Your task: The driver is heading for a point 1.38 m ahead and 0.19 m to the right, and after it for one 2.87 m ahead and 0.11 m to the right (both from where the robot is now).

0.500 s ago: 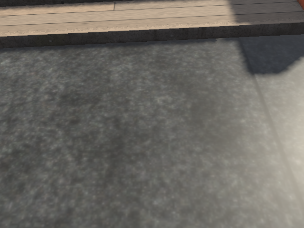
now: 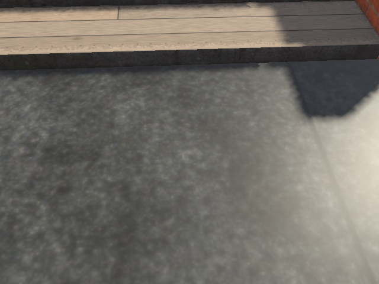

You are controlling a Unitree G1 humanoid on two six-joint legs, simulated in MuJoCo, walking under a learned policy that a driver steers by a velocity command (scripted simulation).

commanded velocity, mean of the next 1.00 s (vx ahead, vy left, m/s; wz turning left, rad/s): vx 0.05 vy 0.00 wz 0.00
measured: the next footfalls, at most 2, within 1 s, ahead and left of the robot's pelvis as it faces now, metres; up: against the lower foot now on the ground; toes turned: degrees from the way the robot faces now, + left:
right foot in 0.18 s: +0.21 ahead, -0.09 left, +0.00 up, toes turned -3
left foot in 0.46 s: +0.13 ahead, +0.10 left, +0.00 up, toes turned +1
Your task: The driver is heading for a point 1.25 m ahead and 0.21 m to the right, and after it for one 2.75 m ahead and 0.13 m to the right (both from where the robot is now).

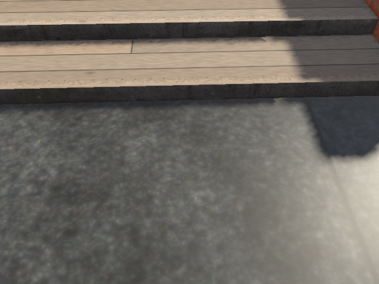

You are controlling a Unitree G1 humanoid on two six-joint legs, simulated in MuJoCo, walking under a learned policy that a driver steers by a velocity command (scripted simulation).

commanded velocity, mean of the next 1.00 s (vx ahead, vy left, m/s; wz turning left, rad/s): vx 0.31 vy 0.00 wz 0.00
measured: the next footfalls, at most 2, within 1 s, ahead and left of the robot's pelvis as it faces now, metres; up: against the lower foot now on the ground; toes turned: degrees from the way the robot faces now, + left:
right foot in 0.46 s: +0.16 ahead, -0.12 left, +0.00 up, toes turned -4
left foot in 0.96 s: +0.51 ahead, +0.03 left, +0.00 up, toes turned +5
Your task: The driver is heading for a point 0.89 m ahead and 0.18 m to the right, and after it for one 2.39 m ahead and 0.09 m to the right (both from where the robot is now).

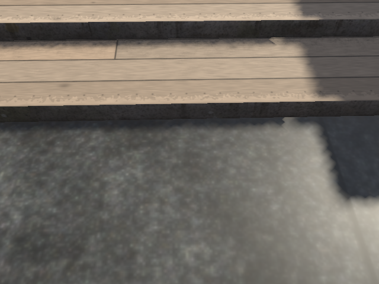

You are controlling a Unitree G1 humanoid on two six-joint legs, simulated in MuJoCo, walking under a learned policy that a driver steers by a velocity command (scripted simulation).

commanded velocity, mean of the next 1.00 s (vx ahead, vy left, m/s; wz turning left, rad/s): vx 0.20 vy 0.00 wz -0.01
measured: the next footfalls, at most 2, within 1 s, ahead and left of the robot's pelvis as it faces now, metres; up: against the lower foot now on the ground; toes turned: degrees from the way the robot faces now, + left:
right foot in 0.46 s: +0.40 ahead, -0.09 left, +0.00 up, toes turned -4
left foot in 0.80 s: +0.33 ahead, +0.11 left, +0.00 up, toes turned +2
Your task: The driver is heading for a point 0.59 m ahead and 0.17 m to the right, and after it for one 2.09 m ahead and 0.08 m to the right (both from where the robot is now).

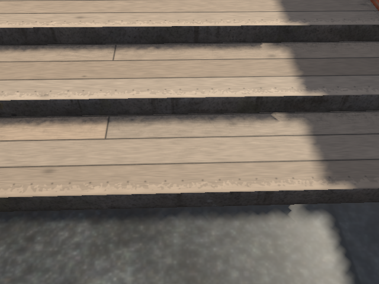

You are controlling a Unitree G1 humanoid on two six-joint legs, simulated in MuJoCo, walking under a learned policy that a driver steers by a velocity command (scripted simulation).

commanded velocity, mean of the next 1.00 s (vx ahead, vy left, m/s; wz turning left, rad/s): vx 0.20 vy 0.00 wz -0.41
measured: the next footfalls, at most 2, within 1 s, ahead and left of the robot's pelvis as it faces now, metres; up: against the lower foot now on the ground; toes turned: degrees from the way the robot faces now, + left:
left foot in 0.60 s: +0.07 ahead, +0.11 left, +0.00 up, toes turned -21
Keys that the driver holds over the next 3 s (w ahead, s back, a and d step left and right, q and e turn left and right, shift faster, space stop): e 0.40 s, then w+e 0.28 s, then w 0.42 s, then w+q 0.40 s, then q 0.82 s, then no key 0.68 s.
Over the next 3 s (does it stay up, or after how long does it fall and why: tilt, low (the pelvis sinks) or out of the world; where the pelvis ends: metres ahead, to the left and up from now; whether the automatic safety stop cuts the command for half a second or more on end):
stays up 0.52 -0.29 0.00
